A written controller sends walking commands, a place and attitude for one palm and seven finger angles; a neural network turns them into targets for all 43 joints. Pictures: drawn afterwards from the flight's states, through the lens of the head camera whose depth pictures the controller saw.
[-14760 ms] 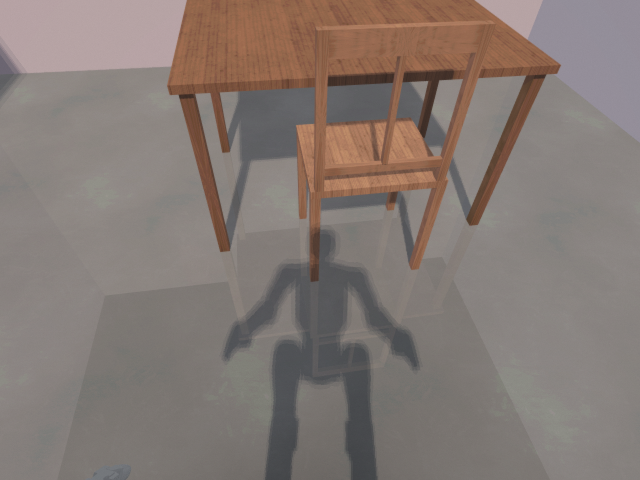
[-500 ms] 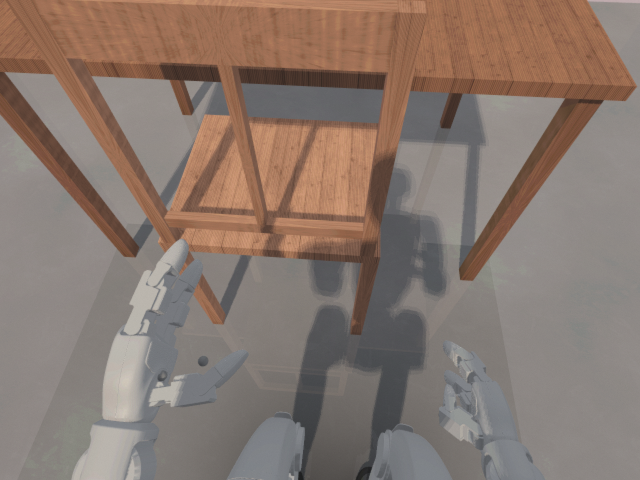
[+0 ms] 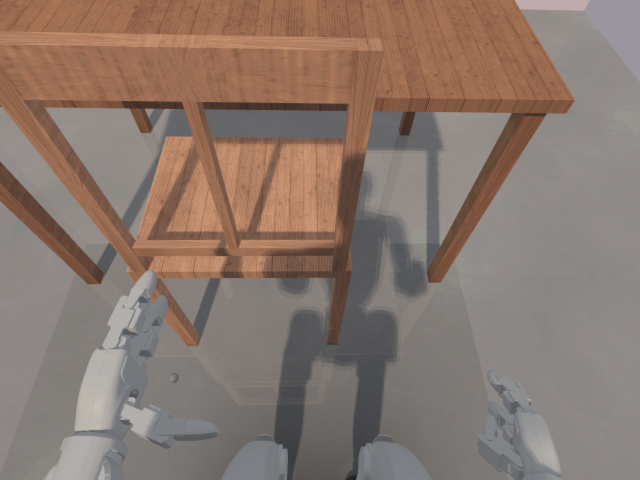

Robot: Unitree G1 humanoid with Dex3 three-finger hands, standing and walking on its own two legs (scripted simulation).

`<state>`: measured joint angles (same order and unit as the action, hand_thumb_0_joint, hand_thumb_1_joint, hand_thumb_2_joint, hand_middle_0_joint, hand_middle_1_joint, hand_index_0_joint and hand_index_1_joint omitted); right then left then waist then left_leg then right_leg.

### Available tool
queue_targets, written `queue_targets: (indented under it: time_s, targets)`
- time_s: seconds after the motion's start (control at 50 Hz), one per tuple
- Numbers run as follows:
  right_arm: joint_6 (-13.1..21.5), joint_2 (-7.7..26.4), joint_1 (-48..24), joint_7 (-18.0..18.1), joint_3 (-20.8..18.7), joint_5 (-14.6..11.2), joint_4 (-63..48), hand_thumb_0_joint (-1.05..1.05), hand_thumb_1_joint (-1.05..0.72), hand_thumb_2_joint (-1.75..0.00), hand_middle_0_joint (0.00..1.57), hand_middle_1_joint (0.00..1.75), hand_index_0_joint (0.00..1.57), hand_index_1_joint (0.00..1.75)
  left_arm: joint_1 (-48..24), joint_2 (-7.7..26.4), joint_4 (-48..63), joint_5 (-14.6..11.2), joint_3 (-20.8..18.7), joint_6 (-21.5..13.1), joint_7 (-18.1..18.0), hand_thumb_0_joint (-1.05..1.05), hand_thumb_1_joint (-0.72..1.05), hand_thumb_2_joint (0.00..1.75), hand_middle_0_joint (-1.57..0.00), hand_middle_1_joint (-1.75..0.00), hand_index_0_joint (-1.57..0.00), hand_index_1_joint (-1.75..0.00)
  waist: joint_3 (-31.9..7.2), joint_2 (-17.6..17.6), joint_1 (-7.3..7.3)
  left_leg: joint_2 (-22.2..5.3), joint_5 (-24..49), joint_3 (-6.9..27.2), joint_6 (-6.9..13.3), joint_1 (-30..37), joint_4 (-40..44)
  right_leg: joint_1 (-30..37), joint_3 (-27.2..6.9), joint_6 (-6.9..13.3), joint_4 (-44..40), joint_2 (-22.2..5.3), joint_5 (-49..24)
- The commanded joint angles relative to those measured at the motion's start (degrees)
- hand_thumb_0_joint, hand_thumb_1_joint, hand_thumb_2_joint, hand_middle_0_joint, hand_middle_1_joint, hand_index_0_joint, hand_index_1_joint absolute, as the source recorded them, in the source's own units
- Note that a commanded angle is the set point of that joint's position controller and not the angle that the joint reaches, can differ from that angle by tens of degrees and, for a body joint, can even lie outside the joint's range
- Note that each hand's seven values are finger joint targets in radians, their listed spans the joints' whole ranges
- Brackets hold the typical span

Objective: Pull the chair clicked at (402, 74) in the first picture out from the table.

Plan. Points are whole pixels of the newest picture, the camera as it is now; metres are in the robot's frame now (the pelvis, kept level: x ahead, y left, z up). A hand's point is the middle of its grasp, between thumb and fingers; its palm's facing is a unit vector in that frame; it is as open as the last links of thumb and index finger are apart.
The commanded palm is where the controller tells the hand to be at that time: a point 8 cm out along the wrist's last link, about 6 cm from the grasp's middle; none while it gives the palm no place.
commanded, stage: raise the hand toward the chair's back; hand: left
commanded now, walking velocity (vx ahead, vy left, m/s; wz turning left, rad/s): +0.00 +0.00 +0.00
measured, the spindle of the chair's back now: (217, 186) +0.51 +0.18 +0.02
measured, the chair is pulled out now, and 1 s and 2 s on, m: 0.00 0.00 0.00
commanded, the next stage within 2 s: aim the fingers beside a spindle in 0.88 s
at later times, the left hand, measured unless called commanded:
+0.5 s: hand (125, 343) +0.26 +0.23 +0.05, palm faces +0.09 -0.99 -0.06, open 16.9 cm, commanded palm +0.22 +0.28 +0.05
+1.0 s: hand (125, 356) +0.24 +0.22 +0.05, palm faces +0.06 -1.00 -0.06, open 16.9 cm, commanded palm +0.22 +0.27 +0.05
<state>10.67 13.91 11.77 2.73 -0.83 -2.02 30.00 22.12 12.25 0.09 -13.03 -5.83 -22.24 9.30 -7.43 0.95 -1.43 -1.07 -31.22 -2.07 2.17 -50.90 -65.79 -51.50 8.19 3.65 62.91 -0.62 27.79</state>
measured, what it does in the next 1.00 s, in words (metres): stands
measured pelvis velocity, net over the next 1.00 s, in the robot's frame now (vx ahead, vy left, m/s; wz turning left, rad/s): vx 0.00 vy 0.02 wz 0.01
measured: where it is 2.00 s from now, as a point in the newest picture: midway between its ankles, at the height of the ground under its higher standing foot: outside the picture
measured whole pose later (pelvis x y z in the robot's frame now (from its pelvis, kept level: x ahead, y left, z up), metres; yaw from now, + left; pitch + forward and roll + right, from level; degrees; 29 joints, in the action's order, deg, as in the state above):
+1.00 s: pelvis +0.00 +0.02 +0.01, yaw +1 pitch +15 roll -2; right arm 11.5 14.1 12.8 1.9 1.5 -1.5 31.1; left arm 17.1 13.8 -5.0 -15.0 -11.1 -24.0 12.6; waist -7.0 1.5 -0.7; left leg 0.1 -29.4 -2.1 3.3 -47.4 -61.6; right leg -47.5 8.0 2.1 58.1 -1.3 25.8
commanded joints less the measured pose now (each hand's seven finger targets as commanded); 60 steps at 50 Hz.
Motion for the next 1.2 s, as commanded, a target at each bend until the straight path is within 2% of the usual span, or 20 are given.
queue_targets:
  time_s: [0.0, 0.04, 0.08, 0.12, 0.18, 0.24, 0.36, 0.44, 0.5, 0.54, 0.62, 0.68, 0.72, 0.84, 0.92, 0.98, 1.02, 1.08, 1.12, 1.18]
  targets:
    - [2.75, 5.77, -0.87, 0.19, -2.34, 0.62, -7.20, 0.00, -0.90, -0.90, 0.20, 0.30, 0.20, 0.30, -1.50, 5.03, 13.11, -1.90, -7.43, -6.12, -4.22, 0.00, -0.50, 0.30, -0.06, -0.08, -0.06, -0.08, -12.53, 0.94, 1.06, 0.90, 19.21, 4.29, -1.08, 7.34, 11.01, 14.25, -5.59, -2.24, -9.49, 0.61, -15.38]
    - [2.66, 6.54, -1.01, -0.14, -2.00, 0.91, -6.48, 0.00, -0.90, -0.90, 0.20, 0.30, 0.20, 0.30, -4.41, 3.91, 7.89, -0.63, -5.32, -6.75, -3.24, 0.00, -0.50, 0.30, -0.06, -0.08, -0.06, -0.08, -8.40, -1.01, -0.76, 0.79, 16.21, 4.60, -0.89, 5.19, 9.96, 10.25, -5.49, -2.32, -9.31, 0.82, -12.48]
    - [2.76, 7.58, -1.01, -0.35, -1.74, 0.87, -6.76, 0.00, -0.90, -0.90, 0.20, 0.30, 0.20, 0.30, -6.36, 4.39, 4.28, 0.14, -3.93, -6.96, -0.76, 0.00, -0.50, 0.30, -0.06, -0.08, -0.06, -0.08, -7.62, -0.99, -1.29, 1.00, 12.56, 4.65, -0.78, 3.63, 9.49, 8.72, -6.17, -2.26, -9.68, 0.63, -8.60]
    - [2.89, 8.40, -0.56, -0.23, -1.70, 0.45, -7.52, 0.00, -0.90, -0.90, 0.20, 0.30, 0.20, 0.30, -7.56, 5.58, 3.46, 0.06, -3.43, -5.93, 2.47, 0.00, -0.50, 0.30, -0.06, -0.08, -0.06, -0.08, -9.78, 0.30, -1.19, 1.08, 13.35, 4.59, -0.62, 5.13, 9.71, 9.67, -6.35, -2.05, -9.85, 0.56, -9.55]
    - [3.07, 8.47, 0.10, 0.30, -1.81, 0.01, -8.45, 0.00, -0.90, -0.90, 0.20, 0.30, 0.20, 0.30, -7.72, 9.14, 8.05, -2.02, -7.49, -4.37, 5.16, 0.00, -0.50, 0.30, -0.06, -0.08, -0.06, -0.08, -17.17, 2.36, 0.87, 1.18, 18.23, 4.52, -0.81, 9.33, 11.02, 15.89, -6.40, -2.01, -10.21, 0.40, -14.42]
    - [3.11, 7.46, -0.10, 0.66, -1.77, 0.04, -8.44, 0.00, -0.90, -0.90, 0.20, 0.30, 0.20, 0.30, -7.29, 11.46, 12.41, -3.73, -11.79, -4.06, 4.05, 0.00, -0.50, 0.30, -0.06, -0.08, -0.06, -0.08, -20.36, 2.73, 2.18, 1.13, 23.34, 4.56, -0.98, 11.97, 11.82, 19.48, -6.07, -2.11, -10.33, 0.42, -19.23]
    - [3.38, 7.59, -0.35, 0.26, -1.35, 0.55, -5.43, 0.00, -0.90, -0.90, 0.20, 0.30, 0.20, 0.30, -10.47, 8.30, 4.17, -2.82, -10.36, -5.82, 1.48, 0.00, -0.50, 0.30, -0.06, -0.08, -0.06, -0.08, -10.09, 1.26, -0.19, 0.81, 18.99, 5.14, -1.46, 8.64, 12.11, 12.14, -4.67, -2.08, -10.48, 0.69, -13.83]
    - [3.57, 8.85, 0.12, 0.06, -1.75, 0.10, -6.30, 0.00, -0.90, -0.90, 0.20, 0.30, 0.20, 0.30, -9.22, 7.15, 1.15, -2.74, -7.54, -4.41, 5.21, 0.00, -0.50, 0.30, -0.06, -0.08, -0.06, -0.08, -12.70, 2.10, 0.01, 0.94, 19.10, 5.05, -1.43, 9.86, 12.60, 12.89, -4.72, -2.00, -10.68, 0.48, -13.56]
    - [3.85, 9.15, 0.43, 0.26, -2.12, -0.12, -7.40, 0.00, -0.90, -0.90, 0.20, 0.30, 0.20, 0.30, -8.84, 9.95, 6.08, -3.56, -9.34, -3.61, 6.49, 0.00, -0.50, 0.30, -0.06, -0.08, -0.06, -0.08, -17.42, 3.15, 1.08, 0.81, 23.04, 5.17, -1.54, 13.05, 13.46, 16.39, -4.82, -2.04, -11.12, 0.32, -16.42]
    - [3.78, 8.73, 0.45, 0.23, -2.16, 0.03, -7.32, 0.00, -0.90, -0.90, 0.20, 0.30, 0.20, 0.30, -7.98, 11.44, 8.46, -3.73, -11.31, -3.96, 5.24, 0.00, -0.50, 0.30, -0.06, -0.08, -0.06, -0.08, -18.36, 3.95, 1.75, 0.60, 25.86, 5.38, -1.84, 14.47, 13.90, 17.14, -4.60, -2.07, -10.99, 0.43, -17.84]
    - [3.70, 7.89, -0.01, -0.11, -2.09, 0.65, -5.98, 0.00, -0.90, -0.90, 0.20, 0.30, 0.20, 0.30, -8.19, 11.08, 7.69, -3.55, -13.25, -6.57, 1.15, 0.00, -0.50, 0.30, -0.06, -0.08, -0.06, -0.08, -14.06, 1.69, 1.63, 0.36, 24.28, 5.85, -2.44, 12.63, 14.18, 14.28, -3.75, -1.92, -10.36, 0.83, -15.53]
    - [3.60, 8.24, -0.32, -0.57, -1.87, 0.72, -5.62, 0.00, -0.90, -0.90, 0.20, 0.30, 0.20, 0.30, -9.65, 7.82, 3.59, -2.64, -10.14, -7.73, 0.79, 0.00, -0.50, 0.30, -0.06, -0.08, -0.06, -0.08, -10.25, 2.27, 0.41, 0.44, 19.37, 5.78, -2.51, 10.34, 13.83, 10.48, -3.65, -1.89, -10.01, 0.70, -11.53]
    - [3.41, 8.84, -0.42, -0.68, -1.83, 0.71, -5.78, 0.00, -0.90, -0.90, 0.20, 0.30, 0.20, 0.30, -10.21, 7.73, 1.79, -1.97, -8.74, -7.33, 1.98, 0.00, -0.50, 0.30, -0.06, -0.08, -0.06, -0.08, -9.90, 3.04, 0.04, 0.38, 17.58, 5.98, -2.37, 9.96, 13.86, 9.41, -3.79, -1.77, -10.06, 0.63, -9.69]
    - [3.51, 9.21, 0.27, -0.05, -1.94, 0.06, -7.39, 0.00, -0.90, -0.90, 0.20, 0.30, 0.20, 0.30, -9.66, 10.87, 7.38, -3.17, -9.91, -5.19, 5.19, 0.00, -0.50, 0.30, -0.06, -0.08, -0.06, -0.08, -17.15, 3.28, 0.99, 0.43, 20.56, 6.23, -2.12, 13.83, 14.52, 14.53, -4.41, -1.95, -11.16, 0.59, -12.48]
    - [3.55, 8.26, -0.25, 0.05, -1.60, 0.44, -6.45, 0.00, -0.90, -0.90, 0.20, 0.30, 0.20, 0.30, -9.49, 11.46, 7.81, -3.68, -12.39, -6.19, 2.64, 0.00, -0.50, 0.30, -0.06, -0.08, -0.06, -0.08, -14.34, 1.61, 1.16, 0.56, 19.84, 6.21, -2.08, 11.99, 14.58, 14.24, -4.10, -2.01, -11.17, 0.80, -12.09]
    - [3.78, 8.12, -0.62, -0.27, -1.34, 0.55, -5.96, 0.00, -0.90, -0.90, 0.20, 0.30, 0.20, 0.30, -10.45, 7.46, 4.96, -2.91, -9.02, -7.08, 1.78, 0.00, -0.50, 0.30, -0.06, -0.08, -0.06, -0.08, -11.16, 2.92, 0.25, 0.56, 18.03, 6.26, -2.28, 10.77, 13.89, 10.63, -3.78, -1.93, -10.28, 0.64, -10.44]
    - [3.91, 8.56, -0.72, -0.47, -1.39, 0.61, -5.65, 0.00, -0.90, -0.90, 0.20, 0.30, 0.20, 0.30, -12.34, 5.67, 2.18, -2.20, -6.36, -6.91, 2.28, 0.00, -0.50, 0.30, -0.06, -0.08, -0.06, -0.08, -9.47, 1.29, -0.86, 0.45, 15.84, 6.52, -2.01, 9.28, 13.17, 8.35, -3.85, -1.98, -10.03, 0.61, -8.68]
    - [3.83, 9.18, -0.56, -0.35, -1.44, 0.40, -5.89, 0.00, -0.90, -0.90, 0.20, 0.30, 0.20, 0.30, -16.63, 5.80, 0.57, -1.46, -4.44, -6.19, 3.91, 0.00, -0.50, 0.30, -0.06, -0.08, -0.06, -0.08, -10.41, 1.75, -1.29, 0.80, 12.05, 6.26, -1.60, 7.93, 12.48, 7.80, -4.66, -1.98, -10.24, 0.33, -6.32]
    - [3.81, 9.33, -0.33, -0.05, -1.53, 0.52, -5.98, 0.00, -0.90, -0.90, 0.20, 0.30, 0.20, 0.30, -19.25, 7.78, 2.17, -1.33, -5.42, -6.02, 4.06, 0.00, -0.50, 0.30, -0.06, -0.08, -0.06, -0.08, -13.31, 1.16, -1.09, 0.82, 12.59, 6.24, -1.35, 8.13, 12.10, 9.24, -5.20, -1.98, -9.96, 0.29, -6.79]
    - [3.69, 8.90, -0.16, 0.07, -1.53, 0.67, -6.13, 0.00, -0.90, -0.90, 0.20, 0.30, 0.20, 0.30, -20.74, 10.13, 4.38, -0.92, -7.99, -6.40, 2.65, 0.00, -0.50, 0.30, -0.06, -0.08, -0.06, -0.08, -16.78, 3.75, 0.42, 0.81, 16.64, 6.25, -1.74, 10.12, 12.26, 11.14, -5.33, -1.72, -9.22, 0.12, -9.78]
